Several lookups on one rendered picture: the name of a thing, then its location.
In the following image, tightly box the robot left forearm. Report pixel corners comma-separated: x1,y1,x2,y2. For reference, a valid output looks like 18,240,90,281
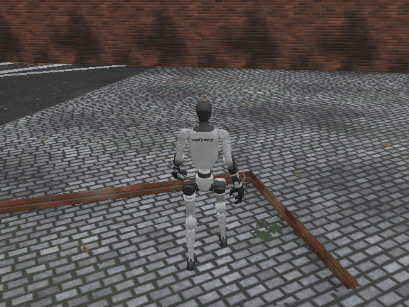
173,153,182,173

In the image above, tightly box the humanoid robot head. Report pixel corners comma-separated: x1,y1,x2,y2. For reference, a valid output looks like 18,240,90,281
193,101,214,132

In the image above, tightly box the robot right forearm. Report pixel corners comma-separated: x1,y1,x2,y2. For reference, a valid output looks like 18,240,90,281
228,156,242,188

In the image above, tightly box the right robot upper arm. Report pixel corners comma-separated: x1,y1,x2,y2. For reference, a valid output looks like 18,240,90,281
217,129,233,166

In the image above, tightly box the left robot upper arm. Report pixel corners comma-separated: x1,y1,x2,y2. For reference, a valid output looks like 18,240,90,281
175,129,191,162

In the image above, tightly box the humanoid robot torso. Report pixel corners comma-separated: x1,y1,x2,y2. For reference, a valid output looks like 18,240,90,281
189,126,219,192

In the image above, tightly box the right robot hand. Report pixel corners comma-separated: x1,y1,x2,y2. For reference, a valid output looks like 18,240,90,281
229,186,244,204

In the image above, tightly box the left robot hand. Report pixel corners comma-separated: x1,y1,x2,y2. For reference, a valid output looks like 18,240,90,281
172,169,187,180

